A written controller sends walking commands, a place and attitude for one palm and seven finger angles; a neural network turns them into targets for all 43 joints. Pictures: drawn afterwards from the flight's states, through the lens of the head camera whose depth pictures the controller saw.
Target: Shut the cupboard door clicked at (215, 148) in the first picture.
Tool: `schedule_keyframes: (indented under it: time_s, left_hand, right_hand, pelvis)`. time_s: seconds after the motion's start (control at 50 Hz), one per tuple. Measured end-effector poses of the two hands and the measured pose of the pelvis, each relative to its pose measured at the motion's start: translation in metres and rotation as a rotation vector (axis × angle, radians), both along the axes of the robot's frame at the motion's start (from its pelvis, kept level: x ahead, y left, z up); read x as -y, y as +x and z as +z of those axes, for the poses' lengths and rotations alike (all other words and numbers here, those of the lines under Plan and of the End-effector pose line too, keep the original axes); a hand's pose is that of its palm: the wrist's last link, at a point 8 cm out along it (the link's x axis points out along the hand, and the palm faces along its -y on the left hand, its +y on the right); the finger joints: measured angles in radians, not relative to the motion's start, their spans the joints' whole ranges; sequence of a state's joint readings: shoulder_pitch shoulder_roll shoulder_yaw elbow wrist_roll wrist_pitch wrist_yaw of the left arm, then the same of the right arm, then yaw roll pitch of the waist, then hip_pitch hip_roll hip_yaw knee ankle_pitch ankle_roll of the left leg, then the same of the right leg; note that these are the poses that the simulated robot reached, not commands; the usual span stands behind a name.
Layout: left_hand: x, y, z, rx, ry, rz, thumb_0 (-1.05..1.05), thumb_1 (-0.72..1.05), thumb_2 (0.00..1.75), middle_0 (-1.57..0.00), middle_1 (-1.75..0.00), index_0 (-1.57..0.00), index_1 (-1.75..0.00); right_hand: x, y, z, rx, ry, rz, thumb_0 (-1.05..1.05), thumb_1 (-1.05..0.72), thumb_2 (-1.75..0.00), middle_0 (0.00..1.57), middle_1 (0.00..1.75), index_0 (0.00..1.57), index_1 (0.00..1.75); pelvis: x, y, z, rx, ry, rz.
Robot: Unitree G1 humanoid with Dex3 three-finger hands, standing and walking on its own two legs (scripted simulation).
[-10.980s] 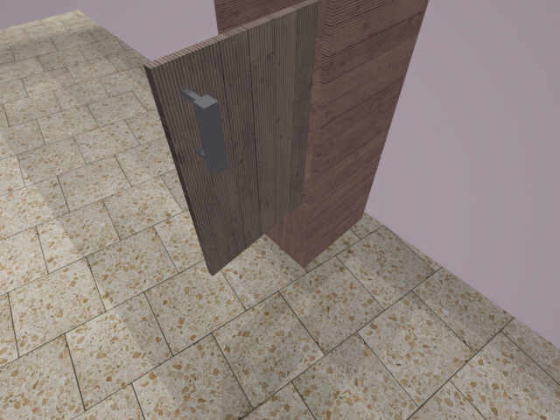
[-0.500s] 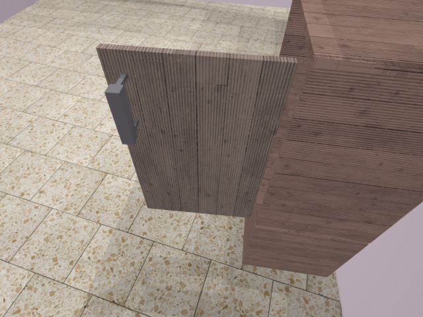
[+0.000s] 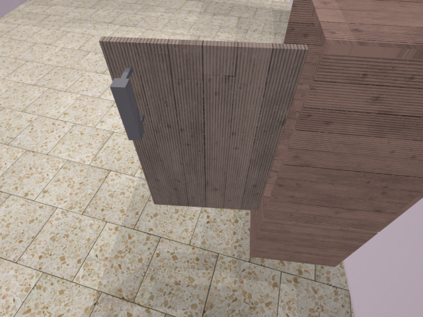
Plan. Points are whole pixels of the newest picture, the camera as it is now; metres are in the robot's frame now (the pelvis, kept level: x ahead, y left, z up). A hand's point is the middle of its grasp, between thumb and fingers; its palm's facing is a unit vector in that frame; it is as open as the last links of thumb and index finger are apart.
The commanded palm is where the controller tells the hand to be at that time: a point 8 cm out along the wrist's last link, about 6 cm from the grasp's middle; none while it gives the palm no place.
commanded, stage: look again from close up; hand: left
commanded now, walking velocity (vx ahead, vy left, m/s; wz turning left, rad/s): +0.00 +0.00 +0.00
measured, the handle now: (132, 104) +0.48 +0.19 +0.14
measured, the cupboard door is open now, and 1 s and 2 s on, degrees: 93 93 93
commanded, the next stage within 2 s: shuffle to correct the standing spot in 0.36 s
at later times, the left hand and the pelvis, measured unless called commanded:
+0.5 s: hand out of the picture -0.03 +0.19 -0.17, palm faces -0.02 -0.98 -0.22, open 7.4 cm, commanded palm none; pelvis -0.02 +0.00 +0.00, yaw -1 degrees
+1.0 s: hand out of the picture +0.03 +0.17 -0.17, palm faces +0.00 -0.98 -0.22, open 7.4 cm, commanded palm none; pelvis +0.03 +0.00 +0.00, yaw -2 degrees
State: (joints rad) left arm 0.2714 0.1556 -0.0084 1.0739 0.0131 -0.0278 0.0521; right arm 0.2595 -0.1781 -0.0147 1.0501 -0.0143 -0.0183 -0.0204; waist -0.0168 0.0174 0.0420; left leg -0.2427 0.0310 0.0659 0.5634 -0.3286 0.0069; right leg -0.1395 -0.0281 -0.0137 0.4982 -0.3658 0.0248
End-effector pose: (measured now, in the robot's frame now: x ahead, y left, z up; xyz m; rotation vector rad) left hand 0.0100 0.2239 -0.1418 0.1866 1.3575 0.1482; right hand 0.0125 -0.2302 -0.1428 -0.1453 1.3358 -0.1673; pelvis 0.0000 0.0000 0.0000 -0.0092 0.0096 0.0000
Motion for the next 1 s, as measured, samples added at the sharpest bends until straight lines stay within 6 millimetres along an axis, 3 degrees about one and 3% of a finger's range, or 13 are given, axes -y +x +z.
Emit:
schedule_keyframes:
  time_s: [0.14,0.26,0.54,0.68,0.84,1.0]
  left_hand:
    - [-0.017,0.001,0.004,0.049,0.027,-0.009,0.00,0.91,0.89,-0.20,-0.30,-0.20,-0.30]
    - [-0.021,-0.009,0.007,0.036,0.025,-0.027,0.00,0.91,0.89,-0.20,-0.30,-0.20,-0.30]
    - [-0.009,-0.042,0.004,-0.057,-0.003,-0.009,0.00,0.91,0.89,-0.20,-0.30,-0.20,-0.30]
    - [0.001,-0.045,-0.003,-0.092,-0.028,0.009,0.00,0.91,0.89,-0.20,-0.30,-0.20,-0.30]
    - [0.003,-0.032,-0.013,-0.142,-0.045,0.034,0.00,0.91,0.89,-0.20,-0.30,-0.20,-0.30]
    - [0.001,0.020,0.002,-0.045,0.000,0.013,0.00,0.91,0.89,-0.20,-0.30,-0.20,-0.30]
  right_hand:
    - [-0.009,-0.004,-0.006,0.040,0.011,0.010,0.00,-0.92,-0.90,0.20,0.29,0.20,0.30]
    - [-0.011,-0.013,-0.003,0.040,0.022,0.014,0.00,-0.92,-0.90,0.20,0.29,0.20,0.30]
    - [-0.004,-0.035,0.001,-0.035,0.016,0.007,0.00,-0.90,-0.90,0.20,0.29,0.20,0.30]
    - [0.000,-0.035,-0.004,-0.072,0.020,-0.008,0.00,-0.90,-0.90,0.20,0.29,0.19,0.30]
    - [-0.007,-0.009,-0.005,-0.074,-0.001,-0.010,0.00,-0.90,-0.90,0.20,0.29,0.19,0.30]
    - [-0.004,0.014,0.000,-0.063,-0.001,-0.038,0.01,-0.92,-0.90,0.20,0.29,0.20,0.30]
  pelvis:
    - [-0.008,-0.013,-0.003,0.035,0.010,-0.008]
    - [-0.010,-0.022,0.000,0.030,0.019,-0.018]
    - [-0.003,-0.023,0.004,0.024,0.023,-0.023]
    - [0.002,-0.008,-0.002,0.018,0.020,-0.024]
    - [-0.002,0.019,-0.008,0.012,0.020,-0.027]
    - [0.003,0.027,0.003,0.000,0.024,-0.036]
